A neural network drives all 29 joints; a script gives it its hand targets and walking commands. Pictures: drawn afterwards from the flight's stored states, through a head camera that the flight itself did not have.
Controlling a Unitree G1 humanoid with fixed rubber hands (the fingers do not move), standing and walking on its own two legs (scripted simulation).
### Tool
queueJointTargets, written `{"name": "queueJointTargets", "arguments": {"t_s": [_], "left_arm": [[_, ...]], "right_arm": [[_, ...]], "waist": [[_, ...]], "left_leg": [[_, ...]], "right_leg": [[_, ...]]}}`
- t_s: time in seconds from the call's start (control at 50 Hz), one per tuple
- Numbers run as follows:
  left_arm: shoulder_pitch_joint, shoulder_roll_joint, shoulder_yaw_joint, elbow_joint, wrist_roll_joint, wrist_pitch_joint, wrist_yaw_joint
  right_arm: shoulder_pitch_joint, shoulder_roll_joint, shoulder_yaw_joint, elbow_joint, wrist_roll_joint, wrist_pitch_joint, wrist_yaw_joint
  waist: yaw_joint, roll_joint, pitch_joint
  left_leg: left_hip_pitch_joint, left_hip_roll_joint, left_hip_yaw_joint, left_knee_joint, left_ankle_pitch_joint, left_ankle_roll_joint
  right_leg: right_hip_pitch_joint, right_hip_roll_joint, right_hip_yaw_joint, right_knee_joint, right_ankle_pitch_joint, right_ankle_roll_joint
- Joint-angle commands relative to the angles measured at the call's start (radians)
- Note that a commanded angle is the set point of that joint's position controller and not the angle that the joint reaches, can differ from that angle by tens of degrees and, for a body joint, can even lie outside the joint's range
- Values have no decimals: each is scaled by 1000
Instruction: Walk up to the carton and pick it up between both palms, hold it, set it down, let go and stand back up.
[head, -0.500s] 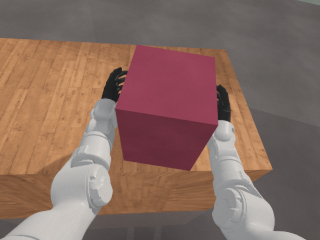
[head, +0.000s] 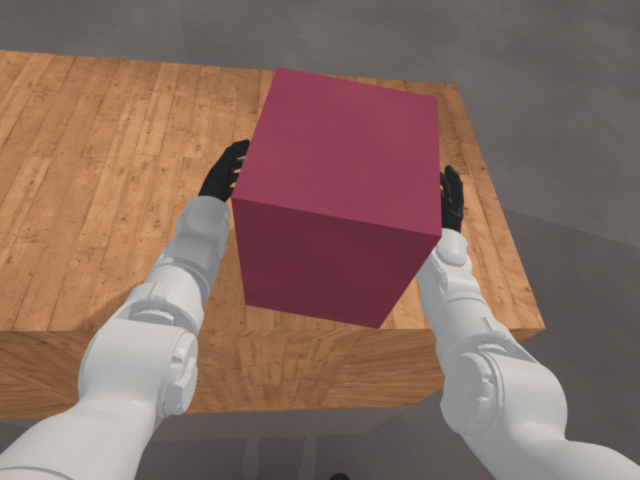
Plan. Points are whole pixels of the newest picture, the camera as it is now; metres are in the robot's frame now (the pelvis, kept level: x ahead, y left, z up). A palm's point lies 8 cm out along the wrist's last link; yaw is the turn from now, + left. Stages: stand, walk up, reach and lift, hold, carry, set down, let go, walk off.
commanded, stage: set down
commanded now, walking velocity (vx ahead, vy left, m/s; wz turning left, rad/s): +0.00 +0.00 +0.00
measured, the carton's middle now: (333, 210) +0.44 -0.04 +0.05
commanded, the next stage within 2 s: none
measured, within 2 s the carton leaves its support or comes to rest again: neither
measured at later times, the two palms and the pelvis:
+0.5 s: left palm (187, 176) +0.45 +0.14 +0.11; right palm (478, 211) +0.39 -0.20 +0.11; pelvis -0.01 +0.00 +0.00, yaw +0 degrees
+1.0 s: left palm (164, 147) +0.42 +0.15 +0.18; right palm (501, 193) +0.37 -0.19 +0.17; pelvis -0.03 +0.00 +0.00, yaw +0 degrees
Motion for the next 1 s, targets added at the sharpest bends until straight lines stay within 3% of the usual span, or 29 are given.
{"name": "queueJointTargets", "arguments": {"t_s": [0.0,0.02,0.04,0.08,0.1,0.14,0.16,0.22,0.24,0.26,0.28,0.32,0.34,0.36,0.4,0.42,0.44,0.46,0.48,0.5,0.52,0.54,0.56,0.64,0.72,0.8,0.92,0.94,0.98], "left_arm": [[-620,198,-73,-135,-230,-63,33],[-612,218,-74,-156,-238,-59,31],[-617,203,-96,-131,-245,-51,29],[-605,214,-106,-181,-261,-24,24],[-621,214,-105,-152,-261,-13,19],[-625,247,-112,-246,-284,5,21],[-633,230,-122,-190,-288,15,17],[-649,254,-126,-250,-309,43,13],[-645,253,-136,-306,-316,51,9],[-656,258,-137,-259,-319,63,7],[-625,264,-121,-346,-314,73,4],[-657,281,-125,-277,-323,99,-3],[-644,288,-126,-350,-331,104,-5],[-627,275,-133,-299,-331,118,-11],[-645,291,-133,-313,-344,132,-12],[-719,312,-145,-341,-354,135,-7],[-690,313,-143,-300,-363,144,-6],[-707,321,-147,-351,-368,150,-5],[-721,311,-164,-316,-383,159,-5],[-750,338,-157,-344,-381,166,-4],[-752,320,-168,-298,-389,178,-3],[-754,328,-169,-302,-389,181,-2],[-727,327,-162,-338,-389,189,-1],[-766,341,-172,-322,-404,222,-8],[-716,363,-136,-340,-372,272,-18],[-749,366,-167,-251,-397,274,-20],[-744,356,-192,-187,-405,263,-37],[-642,326,-192,-170,-395,264,-44],[-621,325,-181,-195,-383,262,-49]], "right_arm": [[-448,-268,175,-128,69,-12,-24],[-441,-298,187,-138,85,-6,-21],[-433,-303,179,-116,86,0,-22],[-438,-332,198,-138,110,14,-22],[-438,-315,203,-117,112,22,-24],[-450,-364,208,-199,139,30,-25],[-454,-336,208,-164,140,41,-25],[-457,-352,225,-220,168,64,-24],[-455,-355,247,-257,184,71,-23],[-462,-360,229,-220,178,82,-23],[-431,-360,259,-300,197,77,-25],[-471,-366,236,-260,193,106,-26],[-458,-364,259,-321,204,109,-25],[-449,-361,263,-295,204,118,-25],[-480,-377,252,-330,204,139,-26],[-538,-394,235,-348,200,156,-23],[-527,-384,245,-344,200,174,-22],[-537,-392,246,-385,207,183,-21],[-559,-388,238,-358,199,201,-21],[-583,-402,228,-383,200,214,-22],[-582,-394,222,-343,194,232,-22],[-590,-393,225,-344,192,243,-25],[-561,-389,238,-375,197,246,-28],[-608,-401,214,-357,192,287,-37],[-562,-406,235,-329,199,318,-51],[-616,-398,232,-281,192,363,-49],[-638,-385,234,-272,188,389,-49],[-540,-362,262,-259,191,385,-49],[-528,-359,267,-296,195,370,-53]], "waist": [[-90,199,-880],[-79,218,-901],[-101,232,-888],[-103,235,-897],[-103,224,-851],[-102,243,-922],[-110,234,-858],[-115,222,-869],[-103,236,-885],[-121,227,-836],[-94,222,-885],[-122,198,-796],[-101,198,-838],[-112,186,-789],[-107,172,-760],[-110,196,-788],[-100,171,-733],[-101,172,-771],[-116,170,-725],[-103,182,-746],[-120,178,-695],[-112,180,-690],[-104,172,-709],[-130,166,-682],[-105,169,-608],[-116,166,-470],[-117,161,-382],[-120,143,-342],[-102,144,-364]], "left_leg": [[376,-26,23,114,393,-93],[395,-27,17,125,425,-95],[405,-29,11,127,432,-99],[458,-25,8,137,494,-107],[449,-25,8,133,480,-109],[484,-30,2,141,540,-115],[466,-32,1,141,505,-115],[487,-33,0,135,519,-114],[518,-36,-1,139,548,-118],[494,-34,-4,131,516,-118],[525,-35,-1,135,571,-117],[471,-39,3,105,470,-108],[496,-42,5,101,479,-106],[470,-42,5,86,450,-101],[466,-40,8,70,399,-97],[468,-44,13,58,365,-95],[450,-41,12,50,319,-86],[461,-42,14,42,313,-84],[450,-41,10,36,275,-83],[458,-39,16,26,250,-81],[445,-39,13,18,209,-80],[445,-35,11,12,187,-77],[462,-36,13,7,204,-74],[466,-38,15,-19,153,-71],[486,-35,21,-39,193,-77],[426,-32,14,-79,23,-63],[383,-27,4,-117,-77,-45],[392,-24,-2,-117,-62,-40],[405,-23,4,-118,-37,-43]], "right_leg": [[235,57,63,114,477,1],[237,57,69,122,487,-1],[211,60,66,117,472,-1],[201,69,54,109,487,-6],[193,68,55,100,466,-3],[227,75,54,109,517,0],[199,75,54,98,473,0],[227,75,55,99,497,2],[245,78,53,93,518,2],[223,75,53,88,496,3],[275,80,57,90,564,4],[262,70,57,83,505,11],[302,74,57,79,535,9],[292,69,62,74,523,11],[277,72,55,62,467,11],[272,67,54,58,434,13],[262,66,55,55,398,14],[280,68,55,55,398,12],[256,66,54,51,369,11],[261,67,54,50,344,13],[243,64,50,43,308,12],[234,64,51,42,291,9],[260,65,51,39,319,11],[253,66,45,28,294,20],[309,71,49,13,343,21],[267,61,50,4,198,14],[271,52,47,4,103,8],[299,52,50,2,130,0],[325,55,53,1,148,3]]}}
